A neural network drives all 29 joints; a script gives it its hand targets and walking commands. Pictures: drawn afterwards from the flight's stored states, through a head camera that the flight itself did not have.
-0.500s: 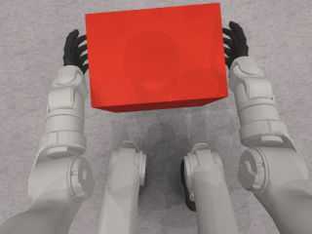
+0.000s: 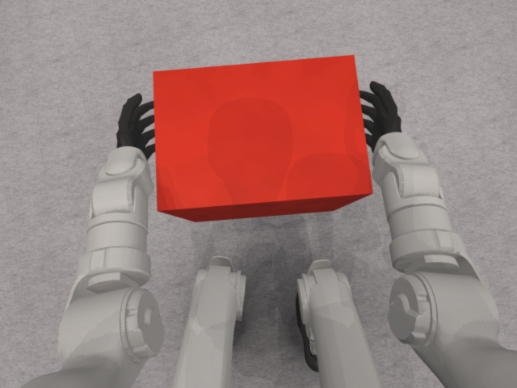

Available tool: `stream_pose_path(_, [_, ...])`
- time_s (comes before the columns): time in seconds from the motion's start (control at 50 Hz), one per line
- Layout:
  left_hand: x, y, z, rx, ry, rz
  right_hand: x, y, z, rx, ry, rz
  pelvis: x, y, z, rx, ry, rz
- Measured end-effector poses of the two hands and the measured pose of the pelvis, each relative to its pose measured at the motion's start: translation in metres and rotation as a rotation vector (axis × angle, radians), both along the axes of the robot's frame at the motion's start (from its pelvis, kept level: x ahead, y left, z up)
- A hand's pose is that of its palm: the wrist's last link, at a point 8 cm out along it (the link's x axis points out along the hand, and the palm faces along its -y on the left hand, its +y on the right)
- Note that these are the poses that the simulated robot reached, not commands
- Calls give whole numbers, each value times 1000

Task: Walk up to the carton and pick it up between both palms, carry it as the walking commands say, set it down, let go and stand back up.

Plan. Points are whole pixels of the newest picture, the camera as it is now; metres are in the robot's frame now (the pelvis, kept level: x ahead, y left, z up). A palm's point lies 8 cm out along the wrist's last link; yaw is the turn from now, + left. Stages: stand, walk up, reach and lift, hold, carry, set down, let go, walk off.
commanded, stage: reach and lift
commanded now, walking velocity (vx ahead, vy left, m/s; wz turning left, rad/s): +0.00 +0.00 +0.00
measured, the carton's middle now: (259, 154) +0.48 +0.03 -0.14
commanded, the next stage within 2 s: none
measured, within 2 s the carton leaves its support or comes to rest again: neither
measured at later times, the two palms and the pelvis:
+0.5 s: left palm (108, 142) +0.44 +0.21 +0.01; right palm (411, 126) +0.47 -0.15 +0.01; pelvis +0.02 +0.00 +0.07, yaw +0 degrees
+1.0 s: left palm (71, 132) +0.42 +0.21 +0.08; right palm (453, 111) +0.45 -0.16 +0.08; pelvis +0.05 +0.00 +0.14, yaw +1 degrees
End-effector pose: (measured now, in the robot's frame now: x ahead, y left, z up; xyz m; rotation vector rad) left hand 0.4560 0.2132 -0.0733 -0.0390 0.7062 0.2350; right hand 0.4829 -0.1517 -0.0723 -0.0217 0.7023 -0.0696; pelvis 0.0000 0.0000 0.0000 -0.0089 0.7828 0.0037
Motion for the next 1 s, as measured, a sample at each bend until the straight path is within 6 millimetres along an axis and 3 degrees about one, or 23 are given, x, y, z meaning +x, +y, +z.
stream_pose_path(1.0, [-37,-4,156,-24,9,23,-36,-4,155,11,12,-8,48,-2,137,7,-162,6])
